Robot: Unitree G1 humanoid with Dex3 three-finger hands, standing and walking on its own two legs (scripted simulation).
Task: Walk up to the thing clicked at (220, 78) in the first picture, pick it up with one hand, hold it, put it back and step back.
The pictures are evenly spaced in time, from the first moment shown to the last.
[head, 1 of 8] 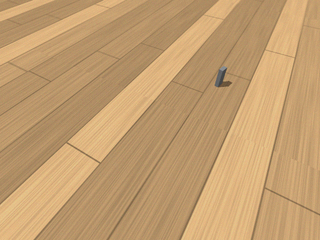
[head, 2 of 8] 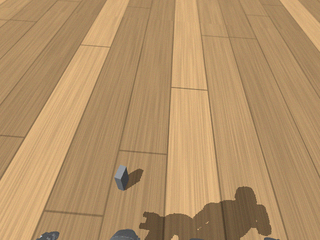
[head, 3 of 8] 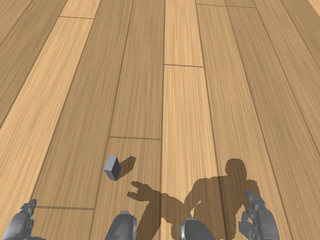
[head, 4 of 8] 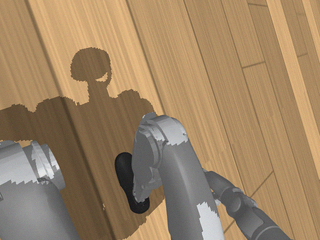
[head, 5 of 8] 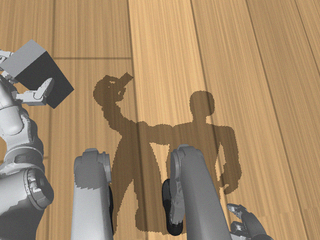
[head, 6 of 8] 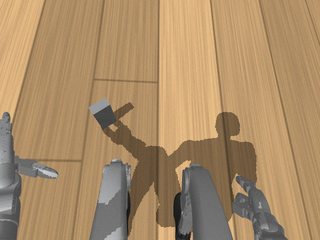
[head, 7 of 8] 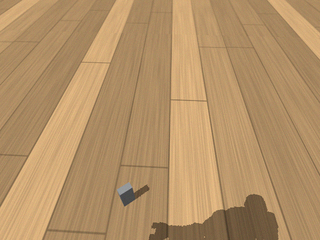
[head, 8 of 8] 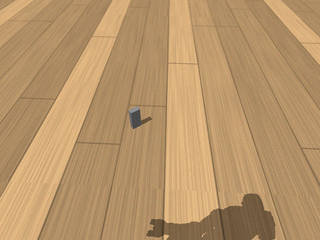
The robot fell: no
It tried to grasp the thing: yes
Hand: left
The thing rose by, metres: 0.67
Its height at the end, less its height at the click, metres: +0.00
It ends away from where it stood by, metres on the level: 0.02
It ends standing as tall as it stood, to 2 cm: yes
